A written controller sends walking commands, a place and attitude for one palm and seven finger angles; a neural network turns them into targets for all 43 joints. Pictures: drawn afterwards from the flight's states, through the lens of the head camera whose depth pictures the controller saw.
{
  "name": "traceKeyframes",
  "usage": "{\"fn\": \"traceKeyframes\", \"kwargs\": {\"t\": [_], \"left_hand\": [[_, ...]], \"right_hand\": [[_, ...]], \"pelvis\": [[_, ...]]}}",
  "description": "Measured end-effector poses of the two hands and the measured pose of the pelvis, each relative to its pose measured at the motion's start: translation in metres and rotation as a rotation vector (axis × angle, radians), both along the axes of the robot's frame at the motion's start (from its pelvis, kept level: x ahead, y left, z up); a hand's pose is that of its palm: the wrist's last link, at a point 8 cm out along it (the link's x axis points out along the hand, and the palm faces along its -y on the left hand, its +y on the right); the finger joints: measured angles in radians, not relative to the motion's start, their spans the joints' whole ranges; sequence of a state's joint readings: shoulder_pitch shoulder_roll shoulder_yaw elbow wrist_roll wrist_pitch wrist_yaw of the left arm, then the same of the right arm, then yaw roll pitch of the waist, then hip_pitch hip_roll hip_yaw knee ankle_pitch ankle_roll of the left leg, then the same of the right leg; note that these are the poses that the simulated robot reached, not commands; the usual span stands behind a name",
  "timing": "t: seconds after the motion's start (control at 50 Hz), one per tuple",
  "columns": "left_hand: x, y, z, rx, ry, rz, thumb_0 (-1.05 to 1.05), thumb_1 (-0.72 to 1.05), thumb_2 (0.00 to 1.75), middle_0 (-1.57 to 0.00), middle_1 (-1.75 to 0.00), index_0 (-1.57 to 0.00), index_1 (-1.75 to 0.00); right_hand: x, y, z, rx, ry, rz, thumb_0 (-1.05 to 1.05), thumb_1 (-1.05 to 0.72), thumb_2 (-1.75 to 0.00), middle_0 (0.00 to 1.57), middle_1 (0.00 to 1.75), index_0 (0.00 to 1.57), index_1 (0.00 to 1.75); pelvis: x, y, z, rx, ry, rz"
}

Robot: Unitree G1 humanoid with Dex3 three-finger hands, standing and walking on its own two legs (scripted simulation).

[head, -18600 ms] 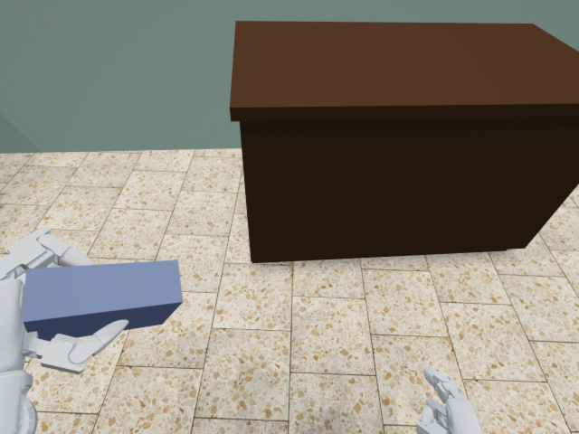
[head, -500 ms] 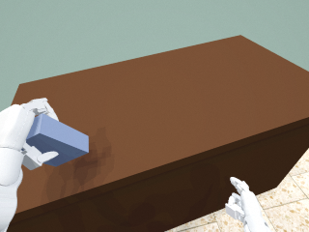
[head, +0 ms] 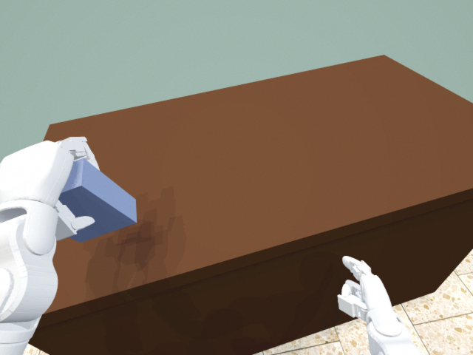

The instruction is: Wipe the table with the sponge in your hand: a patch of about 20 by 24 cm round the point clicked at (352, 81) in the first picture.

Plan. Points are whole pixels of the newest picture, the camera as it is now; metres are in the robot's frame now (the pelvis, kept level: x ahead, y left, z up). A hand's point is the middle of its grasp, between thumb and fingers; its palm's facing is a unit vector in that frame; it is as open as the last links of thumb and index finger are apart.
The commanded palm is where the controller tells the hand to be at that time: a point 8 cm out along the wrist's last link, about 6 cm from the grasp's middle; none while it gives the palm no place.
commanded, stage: turn the palm down, sponge in hand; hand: left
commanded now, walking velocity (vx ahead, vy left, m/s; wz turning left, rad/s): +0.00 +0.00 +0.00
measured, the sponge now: (91, 210) +0.25 +0.28 +0.15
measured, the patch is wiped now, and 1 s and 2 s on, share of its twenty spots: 0.00 0.00 0.00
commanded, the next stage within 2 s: move the sponge above the wiping area in 0.50 s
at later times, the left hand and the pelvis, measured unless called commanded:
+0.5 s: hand (82, 199) +0.24 +0.26 +0.20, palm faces +0.25 -0.10 -0.96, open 9.2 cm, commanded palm +0.19 +0.26 +0.26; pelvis -0.01 -0.02 +0.00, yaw -1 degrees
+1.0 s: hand (91, 201) +0.25 +0.27 +0.18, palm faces +0.18 -0.08 -0.98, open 9.2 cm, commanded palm +0.20 +0.26 +0.25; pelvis -0.01 -0.02 +0.00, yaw -1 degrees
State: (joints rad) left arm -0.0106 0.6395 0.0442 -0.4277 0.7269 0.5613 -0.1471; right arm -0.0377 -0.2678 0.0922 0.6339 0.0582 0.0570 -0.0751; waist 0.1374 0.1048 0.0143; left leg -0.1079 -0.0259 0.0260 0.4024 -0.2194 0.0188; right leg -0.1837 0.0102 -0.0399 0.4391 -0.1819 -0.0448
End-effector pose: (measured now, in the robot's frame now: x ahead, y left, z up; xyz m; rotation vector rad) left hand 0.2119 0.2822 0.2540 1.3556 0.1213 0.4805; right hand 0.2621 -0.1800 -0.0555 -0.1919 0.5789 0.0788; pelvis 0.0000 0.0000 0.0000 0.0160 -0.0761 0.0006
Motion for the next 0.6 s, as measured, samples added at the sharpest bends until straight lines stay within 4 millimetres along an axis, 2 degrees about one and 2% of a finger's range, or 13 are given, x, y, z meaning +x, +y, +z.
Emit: {"fn": "traceKeyframes", "kwargs": {"t": [0.3, 0.6], "left_hand": [[-0.004, -0.012, -0.006, 0.033, 0.009, 0.013, 0.0, -0.44, 1.06, -0.82, -1.41, -0.83, -1.4], [-0.005, -0.025, -0.007, 0.044, 0.011, -0.005, 0.0, -0.44, 1.06, -0.83, -1.41, -0.83, -1.4]], "right_hand": [[-0.007, -0.013, -0.007, 0.015, 0.009, -0.008, 0.02, -0.91, -0.9, 0.2, 0.3, 0.2, 0.3], [-0.006, -0.026, -0.002, 0.021, -0.031, -0.028, 0.02, -0.91, -0.9, 0.2, 0.3, 0.2, 0.3]], "pelvis": [[-0.003, -0.01, -0.001, 0.004, -0.004, -0.008], [-0.006, -0.018, -0.002, 0.009, -0.011, -0.012]]}}
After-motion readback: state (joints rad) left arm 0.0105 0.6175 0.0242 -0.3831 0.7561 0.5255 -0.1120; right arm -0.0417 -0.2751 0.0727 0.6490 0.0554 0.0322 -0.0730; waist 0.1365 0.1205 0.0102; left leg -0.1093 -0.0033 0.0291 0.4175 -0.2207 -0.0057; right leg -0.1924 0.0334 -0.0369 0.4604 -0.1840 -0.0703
